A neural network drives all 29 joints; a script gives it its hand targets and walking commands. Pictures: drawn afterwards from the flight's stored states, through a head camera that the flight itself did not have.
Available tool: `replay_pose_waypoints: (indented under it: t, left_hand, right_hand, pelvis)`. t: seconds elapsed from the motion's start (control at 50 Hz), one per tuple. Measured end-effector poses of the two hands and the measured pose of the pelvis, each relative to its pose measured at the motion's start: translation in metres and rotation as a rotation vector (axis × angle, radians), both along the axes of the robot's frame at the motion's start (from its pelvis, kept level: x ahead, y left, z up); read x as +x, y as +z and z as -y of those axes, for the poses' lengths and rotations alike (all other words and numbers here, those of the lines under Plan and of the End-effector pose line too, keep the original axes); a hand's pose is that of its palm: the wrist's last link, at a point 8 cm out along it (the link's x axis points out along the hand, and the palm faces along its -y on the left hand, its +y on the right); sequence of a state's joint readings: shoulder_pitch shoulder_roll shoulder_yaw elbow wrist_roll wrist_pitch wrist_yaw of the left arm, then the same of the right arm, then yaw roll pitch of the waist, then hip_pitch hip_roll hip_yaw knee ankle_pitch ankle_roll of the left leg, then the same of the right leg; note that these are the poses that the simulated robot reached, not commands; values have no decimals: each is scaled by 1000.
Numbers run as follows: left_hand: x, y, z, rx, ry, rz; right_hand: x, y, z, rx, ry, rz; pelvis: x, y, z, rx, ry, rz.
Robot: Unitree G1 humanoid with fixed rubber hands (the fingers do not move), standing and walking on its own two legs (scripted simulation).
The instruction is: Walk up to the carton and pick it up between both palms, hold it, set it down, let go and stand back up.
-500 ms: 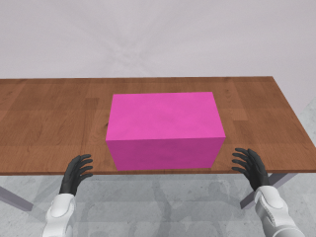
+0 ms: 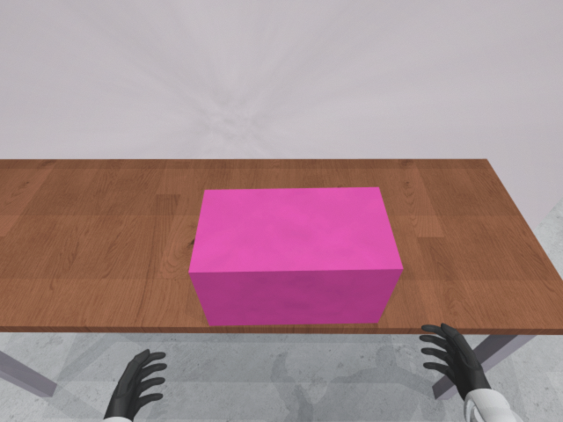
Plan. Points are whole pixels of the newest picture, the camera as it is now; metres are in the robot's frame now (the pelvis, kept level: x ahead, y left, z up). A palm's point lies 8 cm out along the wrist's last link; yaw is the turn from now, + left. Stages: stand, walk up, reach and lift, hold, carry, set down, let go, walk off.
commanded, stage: set down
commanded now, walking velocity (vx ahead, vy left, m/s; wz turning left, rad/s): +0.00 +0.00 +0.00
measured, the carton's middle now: (292, 257) +0.40 +0.01 -0.04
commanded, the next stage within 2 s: let go in 0.82 s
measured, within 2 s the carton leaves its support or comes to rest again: neither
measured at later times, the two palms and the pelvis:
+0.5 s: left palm (128, 399) +0.18 +0.25 -0.06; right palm (471, 400) +0.17 -0.23 -0.06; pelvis -0.01 +0.00 +0.01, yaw -1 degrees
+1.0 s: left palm (133, 415) +0.16 +0.24 -0.07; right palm (470, 419) +0.14 -0.23 -0.07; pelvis -0.03 +0.01 +0.00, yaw -1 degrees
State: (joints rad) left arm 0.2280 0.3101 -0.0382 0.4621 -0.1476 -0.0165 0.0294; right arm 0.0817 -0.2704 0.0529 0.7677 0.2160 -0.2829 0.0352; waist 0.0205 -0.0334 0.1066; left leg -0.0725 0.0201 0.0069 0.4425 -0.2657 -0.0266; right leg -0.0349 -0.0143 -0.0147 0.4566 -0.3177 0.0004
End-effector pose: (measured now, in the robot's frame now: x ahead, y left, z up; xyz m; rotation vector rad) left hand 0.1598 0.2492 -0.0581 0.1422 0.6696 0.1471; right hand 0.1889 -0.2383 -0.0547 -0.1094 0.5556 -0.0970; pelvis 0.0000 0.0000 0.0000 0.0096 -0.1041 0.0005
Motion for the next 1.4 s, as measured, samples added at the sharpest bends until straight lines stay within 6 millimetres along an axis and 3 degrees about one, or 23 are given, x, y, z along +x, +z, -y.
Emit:
replay_pose_waypoints:
  t: [0.16, 0.26, 0.38, 0.62, 0.72, 1.06, 1.32, 1.4]
  left_hand:
    - [43, 15, 9, -14, 2, 37]
    - [49, 14, 13, -28, -6, 6]
    - [40, 11, 11, -13, -8, -9]
    - [-10, -11, -2, -3, 17, -101]
    - [-21, -15, 1, -13, 20, -116]
    - [0, -10, 12, -1, -2, -69]
    - [0, -22, 12, 6, -19, -110]
    - [-10, -31, 7, 47, -67, -167]
  right_hand:
    - [21, 10, 3, -17, -7, 12]
    - [15, 6, 3, -26, -19, -28]
    - [-4, -1, 1, -22, -32, -56]
    - [-37, -9, -7, -45, -6, -110]
    - [-44, -11, -9, -54, -3, -131]
    - [-45, -11, -10, -44, 0, -107]
    - [-49, -18, -9, -41, -6, -135]
    - [-59, -34, -7, -83, 13, -272]
  pelvis:
    - [4, 1, 0, 5, -3, 38]
    - [4, 3, 0, 1, -8, 43]
    - [-1, 5, -1, -1, -15, 22]
    - [-16, 5, -4, -4, -20, 3]
    - [-22, 4, -6, -4, -19, 4]
    - [-28, 1, -6, -4, -28, 4]
    - [-18, 2, -4, -5, -34, -43]
    - [-12, 0, -5, -12, -17, -75]
